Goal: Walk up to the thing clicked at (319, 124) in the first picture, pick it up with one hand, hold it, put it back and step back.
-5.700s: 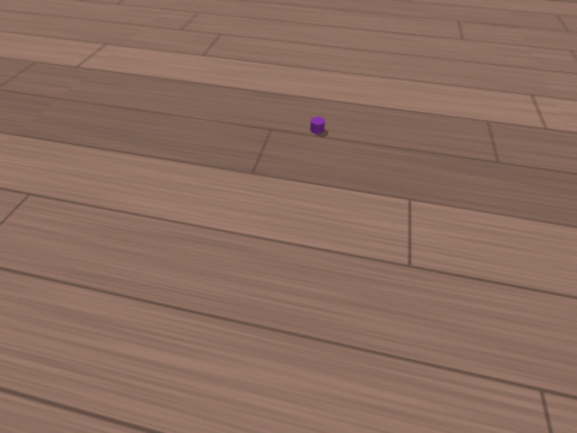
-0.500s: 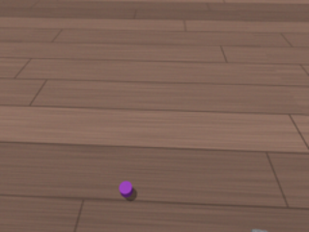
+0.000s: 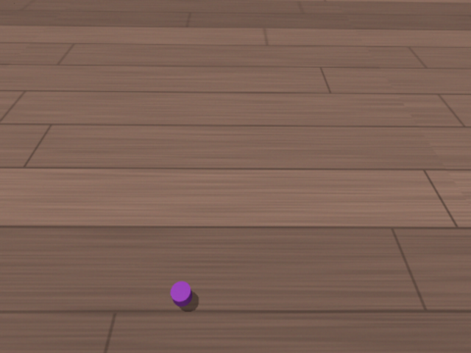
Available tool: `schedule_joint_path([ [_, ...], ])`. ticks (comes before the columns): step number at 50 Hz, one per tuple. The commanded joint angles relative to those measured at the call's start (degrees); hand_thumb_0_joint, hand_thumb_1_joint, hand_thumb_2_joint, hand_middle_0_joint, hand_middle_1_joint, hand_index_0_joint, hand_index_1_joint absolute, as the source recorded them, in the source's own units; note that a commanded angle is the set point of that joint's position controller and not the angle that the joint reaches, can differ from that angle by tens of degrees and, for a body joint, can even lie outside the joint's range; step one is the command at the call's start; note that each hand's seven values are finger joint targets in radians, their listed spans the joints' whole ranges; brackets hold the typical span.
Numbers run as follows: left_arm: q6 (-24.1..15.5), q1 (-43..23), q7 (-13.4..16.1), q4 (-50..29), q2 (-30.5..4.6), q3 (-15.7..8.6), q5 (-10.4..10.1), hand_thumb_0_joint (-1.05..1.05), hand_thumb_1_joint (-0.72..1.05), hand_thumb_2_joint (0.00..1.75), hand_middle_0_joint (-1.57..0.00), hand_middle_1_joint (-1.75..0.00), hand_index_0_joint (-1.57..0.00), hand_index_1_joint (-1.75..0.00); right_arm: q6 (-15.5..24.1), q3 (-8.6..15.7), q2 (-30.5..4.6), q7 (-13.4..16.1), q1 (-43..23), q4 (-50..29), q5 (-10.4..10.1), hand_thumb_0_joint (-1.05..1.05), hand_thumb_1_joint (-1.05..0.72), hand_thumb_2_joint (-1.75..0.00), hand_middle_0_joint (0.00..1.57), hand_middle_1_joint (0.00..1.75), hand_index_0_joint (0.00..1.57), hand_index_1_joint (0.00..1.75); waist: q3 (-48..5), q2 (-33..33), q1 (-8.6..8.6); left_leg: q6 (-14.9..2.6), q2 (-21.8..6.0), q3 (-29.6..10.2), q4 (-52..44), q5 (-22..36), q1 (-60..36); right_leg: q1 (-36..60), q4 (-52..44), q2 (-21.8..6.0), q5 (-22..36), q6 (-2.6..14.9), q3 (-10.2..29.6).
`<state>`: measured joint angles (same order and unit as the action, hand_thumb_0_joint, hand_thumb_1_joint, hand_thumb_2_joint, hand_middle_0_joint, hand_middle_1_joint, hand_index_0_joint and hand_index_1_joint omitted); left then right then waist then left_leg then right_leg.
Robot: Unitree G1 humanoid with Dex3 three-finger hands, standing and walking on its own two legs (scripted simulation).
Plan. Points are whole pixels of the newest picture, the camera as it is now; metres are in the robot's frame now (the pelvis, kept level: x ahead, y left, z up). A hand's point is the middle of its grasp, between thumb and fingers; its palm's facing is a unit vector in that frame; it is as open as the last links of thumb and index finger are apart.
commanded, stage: walk up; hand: left
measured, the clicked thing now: (181, 293) +0.47 +0.22 -0.75
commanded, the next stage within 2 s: none
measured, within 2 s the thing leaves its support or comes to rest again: neither
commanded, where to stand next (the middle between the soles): +0.07 +0.00 m, yaw -2 degrees
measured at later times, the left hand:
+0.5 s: hand out of the picture +0.08 +0.25 -0.16, palm faces -0.01 -0.95 -0.32, open 7.4 cm
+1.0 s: hand out of the picture +0.07 +0.27 -0.16, palm faces +0.00 -0.93 -0.37, open 7.4 cm
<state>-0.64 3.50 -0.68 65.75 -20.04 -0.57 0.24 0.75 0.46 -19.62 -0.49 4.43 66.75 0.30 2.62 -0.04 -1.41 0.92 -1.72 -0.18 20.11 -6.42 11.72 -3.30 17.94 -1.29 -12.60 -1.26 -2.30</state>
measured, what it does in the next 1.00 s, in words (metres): shifts its weight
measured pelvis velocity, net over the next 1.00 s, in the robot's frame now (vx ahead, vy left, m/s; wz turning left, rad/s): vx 0.06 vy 0.00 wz -0.01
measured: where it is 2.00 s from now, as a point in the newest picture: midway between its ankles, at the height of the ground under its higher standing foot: outside the picture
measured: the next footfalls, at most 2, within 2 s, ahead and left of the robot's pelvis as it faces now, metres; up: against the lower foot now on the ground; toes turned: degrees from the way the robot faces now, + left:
left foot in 1.10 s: +0.24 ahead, +0.12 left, +0.00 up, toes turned +2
right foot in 1.54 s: +0.07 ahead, -0.12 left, +0.00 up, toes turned -2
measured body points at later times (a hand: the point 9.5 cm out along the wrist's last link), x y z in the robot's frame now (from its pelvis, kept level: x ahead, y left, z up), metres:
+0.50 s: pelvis +0.01 +0.00 +0.00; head +0.01 +0.01 +0.45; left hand +0.08 +0.30 -0.14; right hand +0.09 -0.30 -0.13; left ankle +0.05 +0.13 -0.75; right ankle -0.03 -0.13 -0.75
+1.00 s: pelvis +0.06 +0.00 -0.01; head +0.07 -0.01 +0.44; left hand +0.07 +0.31 -0.13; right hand +0.11 -0.33 -0.14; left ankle +0.08 +0.11 -0.72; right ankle -0.03 -0.13 -0.75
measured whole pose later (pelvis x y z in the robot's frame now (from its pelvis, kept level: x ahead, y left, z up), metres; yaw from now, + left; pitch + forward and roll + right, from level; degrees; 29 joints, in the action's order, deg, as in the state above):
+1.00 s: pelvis +0.06 +0.00 -0.01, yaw +0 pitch -2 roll -1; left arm -2.6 17.7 -1.2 58.4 -21.2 -3.2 1.7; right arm -0.8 3.4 -22.8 -2.2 12.9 59.3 1.8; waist 3.4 1.4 1.3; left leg -1.4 -0.6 -0.4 43.7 -24.2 19.7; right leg 0.5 22.3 -0.4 -20.6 0.0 -0.8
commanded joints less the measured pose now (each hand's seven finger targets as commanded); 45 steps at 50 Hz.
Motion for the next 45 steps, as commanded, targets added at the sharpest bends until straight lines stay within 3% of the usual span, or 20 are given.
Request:
schedule_joint_path([
  [1,-1.05,-1.26,1.12,-2.79,-11.98,-2.43,0.04,0.0,0.9,0.9,-0.2,-0.3,-0.2,-0.3,1.09,1.92,-11.83,0.58,-2.91,-3.51,0.15,0.0,-0.9,-0.9,0.2,0.3,0.2,0.3,-5.72,0.45,1.06,-1.44,-5.44,-4.82,-1.6,9.24,-5.15,-1.76,-3.44,-6.1,8.06,1.77,4.38],
  [21,-0.76,-0.89,1.07,-3.14,-11.88,-2.58,0.31,0.0,0.9,0.9,-0.2,-0.3,-0.2,-0.3,0.69,1.85,-11.76,0.7,-3.11,-4.0,0.17,0.0,-0.9,-0.9,0.2,0.3,0.2,0.3,-4.7,0.96,0.89,-1.48,-5.17,-4.72,-2.91,5.27,-5.32,-2.03,-4.18,-5.81,5.35,1.69,4.27],
  [25,-0.76,0.0,1.16,-2.94,-11.84,-2.66,0.28,0.0,0.9,0.9,-0.2,-0.3,-0.2,-0.3,0.63,1.91,-11.55,0.68,-3.51,-4.13,0.21,0.0,-0.9,-0.9,0.2,0.3,0.2,0.3,-5.1,0.45,1.15,-1.72,-5.15,-4.54,-2.03,7.8,-6.2,-2.14,-4.27,-5.6,6.95,1.5,3.9],
  [32,-0.63,0.25,1.09,-3.16,-11.6,-2.6,0.23,0.0,0.9,0.9,-0.2,-0.3,-0.2,-0.3,0.69,2.04,-11.75,0.79,-3.78,-4.09,0.28,0.0,-0.9,-0.9,0.2,0.3,0.2,0.3,-4.12,1.82,1.24,-1.54,-5.23,-5.05,-3.28,5.85,-5.76,-2.3,-4.13,-5.65,5.24,1.74,3.93],
  [33,-1.07,3.99,0.31,-5.4,-14.05,-3.71,1.16,0.0,0.9,0.9,-0.2,-0.3,-0.2,-0.3,0.76,4.03,-15.25,-0.03,0.84,-5.82,0.89,0.0,-0.9,-0.9,0.2,0.3,0.2,0.3,-7.73,1.9,1.15,-4.31,-2.26,-3.28,-0.7,-18.41,-6.66,-1.29,-1.42,-3.25,-14.58,4.05,2.87],
  [34,-0.99,3.84,0.0,-5.3,-14.24,-4.04,1.71,0.0,0.9,0.9,-0.2,-0.3,-0.2,-0.3,0.67,4.44,-15.35,-0.31,2.29,-5.62,1.35,0.0,-0.9,-0.9,0.2,0.3,0.2,0.3,-4.23,1.9,0.8,-4.89,-2.79,-5.29,-1.27,-28.64,-2.68,-4.39,0.08,-3.72,-22.52,5.13,4.67],
  [35,-0.98,3.73,-0.18,-5.84,-13.96,-4.18,1.93,0.0,0.9,0.9,-0.2,-0.3,-0.2,-0.3,0.56,4.6,-15.41,-0.47,2.93,-5.74,1.62,0.0,-0.9,-0.9,0.2,0.3,0.2,0.3,-1.03,2.73,0.85,-4.93,-3.09,-6.75,-2.37,-32.85,-0.53,-7.86,1.18,-3.76,-26.09,5.47,5.46],
  [36,-0.9,3.02,-0.4,-6.8,-13.39,-4.3,1.99,0.0,0.9,0.9,-0.2,-0.3,-0.2,-0.3,0.51,4.68,-15.28,-0.69,2.98,-6.38,1.62,0.0,-0.9,-0.9,0.2,0.3,0.2,0.3,1.81,3.48,0.52,-5.53,-3.97,-8.78,-3.81,-34.27,1.02,-11.11,2.69,-3.21,-26.17,5.3,4.95],
  [38,-1.26,4.11,-0.39,-7.78,-11.71,-4.0,1.97,0.0,0.9,0.9,-0.2,-0.3,-0.2,-0.3,0.67,5.24,-15.55,-0.88,2.71,-7.99,1.69,0.0,-0.9,-0.9,0.2,0.3,0.2,0.3,7.08,4.77,0.95,-7.3,-6.97,-13.73,-5.2,-30.1,1.14,-15.65,6.17,-1.67,-18.81,5.0,3.01],
  [39,-1.6,5.14,-0.32,-8.18,-11.49,-4.07,1.99,0.0,0.9,0.9,-0.2,-0.3,-0.2,-0.3,0.93,5.49,-15.89,-0.9,3.48,-8.72,1.57,0.0,-0.9,-0.9,0.2,0.3,0.2,0.3,5.97,4.56,1.17,-8.69,-8.82,-15.42,-4.62,-24.77,-0.77,-14.73,7.4,-0.99,-13.63,4.98,2.06],
  [40,-2.05,7.71,-0.07,-8.23,-11.43,-4.05,1.85,0.0,0.9,0.9,-0.2,-0.3,-0.2,-0.3,1.22,5.56,-15.99,-0.89,3.34,-9.68,1.46,0.0,-0.9,-0.9,0.2,0.3,0.2,0.3,3.05,4.42,2.11,-9.81,-9.9,-15.69,-2.25,-14.91,-3.85,-13.61,7.65,-0.65,-9.17,4.91,1.85],
  [41,-2.5,10.0,0.18,-8.04,-11.73,-4.11,1.71,0.0,0.9,0.9,-0.2,-0.3,-0.2,-0.3,1.32,5.38,-15.56,-0.97,2.68,-10.74,1.24,0.0,-0.9,-0.9,0.2,0.3,0.2,0.3,-0.4,4.14,3.01,-10.34,-9.49,-14.49,0.79,-8.24,-4.83,-10.73,6.37,-0.89,-6.25,4.8,2.59],
  [42,-2.65,11.45,0.26,-7.75,-12.66,-4.45,1.7,0.0,0.9,0.9,-0.2,-0.3,-0.2,-0.3,1.21,5.21,-14.21,-1.11,1.48,-11.99,0.9,0.0,-0.9,-0.9,0.2,0.3,0.2,0.3,-2.03,1.38,3.69,-9.02,-6.6,-11.35,4.0,-9.74,-0.16,-5.38,2.55,-2.0,-8.45,5.66,6.38],
  [43,-2.68,12.49,0.22,-8.07,-14.52,-5.14,1.75,0.0,0.9,0.9,-0.2,-0.3,-0.2,-0.3,0.96,4.92,-12.72,-1.28,-0.54,-13.43,0.87,0.0,-0.9,-0.9,0.2,0.3,0.2,0.3,-1.98,-2.57,4.58,-5.96,-1.2,-5.43,9.18,-17.69,8.94,1.6,-4.0,-5.87,-15.49,7.65,13.75],
  [44,-2.76,15.48,0.31,-7.9,-17.98,-6.38,1.96,0.0,0.9,0.9,-0.2,-0.3,-0.2,-0.3,0.38,4.78,-11.9,-1.46,-3.1,-14.7,1.06,0.0,-0.9,-0.9,0.2,0.3,0.2,0.3,3.07,-8.48,6.74,-3.36,3.82,1.03,20.08,-20.68,22.69,8.38,-9.74,-12.93,-24.01,10.02,24.72],
  [45,-3.16,14.45,0.51,-9.66,-20.22,-7.04,2.43,0.0,0.9,0.9,-0.2,-0.3,-0.2,-0.3,0.34,4.78,-12.43,-1.31,-4.66,-15.52,1.8,0.0,-0.9,-0.9,0.2,0.3,0.2,0.3,7.25,-7.71,7.02,-2.37,1.76,-1.33,25.51,-20.91,28.37,7.97,-10.66,-19.25,-17.69,13.59,28.79],
])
